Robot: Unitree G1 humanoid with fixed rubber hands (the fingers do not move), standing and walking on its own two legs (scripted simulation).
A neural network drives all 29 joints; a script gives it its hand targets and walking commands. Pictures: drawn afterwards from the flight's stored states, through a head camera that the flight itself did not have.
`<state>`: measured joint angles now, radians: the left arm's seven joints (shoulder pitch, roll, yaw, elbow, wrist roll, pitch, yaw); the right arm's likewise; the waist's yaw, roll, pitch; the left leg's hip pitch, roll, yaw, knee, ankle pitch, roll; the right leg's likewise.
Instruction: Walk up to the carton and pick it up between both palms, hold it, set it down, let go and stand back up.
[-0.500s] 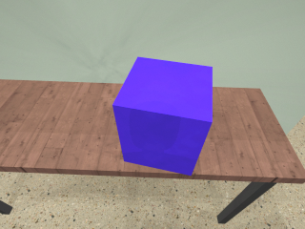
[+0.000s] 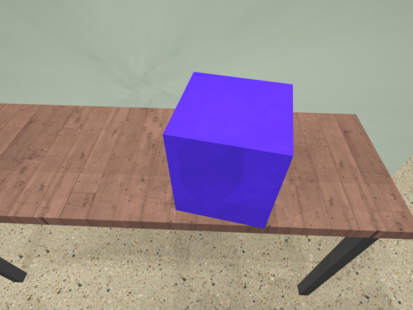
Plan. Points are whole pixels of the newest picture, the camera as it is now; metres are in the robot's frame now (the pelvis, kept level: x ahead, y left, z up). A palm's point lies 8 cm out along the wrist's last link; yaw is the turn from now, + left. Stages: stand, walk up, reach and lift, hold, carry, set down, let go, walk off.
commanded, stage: stand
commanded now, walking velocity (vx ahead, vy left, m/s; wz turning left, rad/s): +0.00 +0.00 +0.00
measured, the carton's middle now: (229, 151) +0.41 -0.04 +0.06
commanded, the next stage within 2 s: none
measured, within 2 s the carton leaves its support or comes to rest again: neither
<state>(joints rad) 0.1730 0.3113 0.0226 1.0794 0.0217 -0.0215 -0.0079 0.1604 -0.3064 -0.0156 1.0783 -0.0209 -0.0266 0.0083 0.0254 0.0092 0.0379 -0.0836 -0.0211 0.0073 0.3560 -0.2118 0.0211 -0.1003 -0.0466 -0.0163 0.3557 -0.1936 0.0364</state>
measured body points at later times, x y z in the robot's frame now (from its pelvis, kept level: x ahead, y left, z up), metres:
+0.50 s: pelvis -0.01 -0.01 +0.00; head -0.01 -0.01 +0.45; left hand +0.04 +0.29 -0.13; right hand +0.06 -0.30 -0.14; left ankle -0.01 +0.11 -0.75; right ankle +0.00 -0.14 -0.75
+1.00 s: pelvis -0.01 -0.01 +0.00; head -0.01 -0.02 +0.45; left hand +0.05 +0.28 -0.13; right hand +0.07 -0.30 -0.14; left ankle -0.01 +0.11 -0.75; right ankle +0.00 -0.14 -0.75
